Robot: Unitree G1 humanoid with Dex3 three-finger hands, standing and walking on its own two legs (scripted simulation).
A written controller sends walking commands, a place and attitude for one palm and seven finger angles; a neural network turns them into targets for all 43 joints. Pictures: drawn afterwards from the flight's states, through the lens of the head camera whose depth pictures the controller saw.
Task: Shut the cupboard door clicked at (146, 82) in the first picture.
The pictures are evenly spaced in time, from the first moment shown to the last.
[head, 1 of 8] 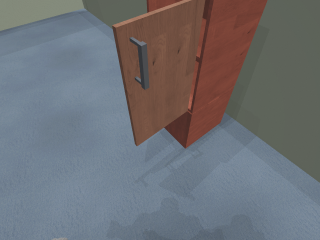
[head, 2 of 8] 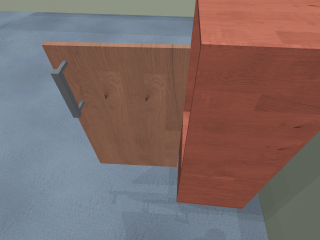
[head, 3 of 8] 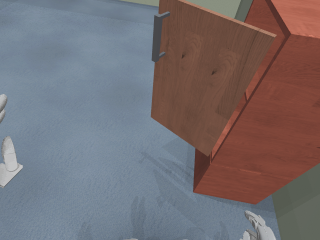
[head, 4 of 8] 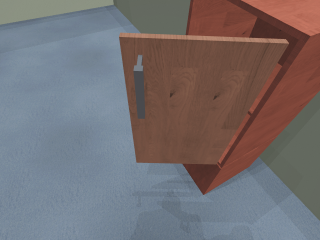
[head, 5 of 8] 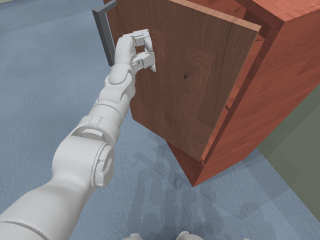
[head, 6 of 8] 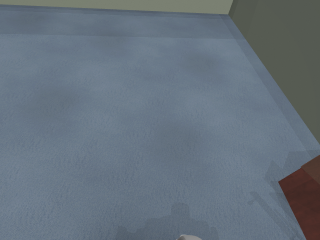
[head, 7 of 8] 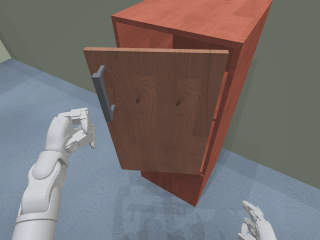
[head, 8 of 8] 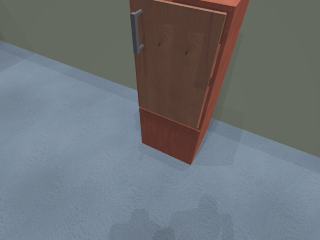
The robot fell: no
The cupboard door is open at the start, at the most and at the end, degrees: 92 92 0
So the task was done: yes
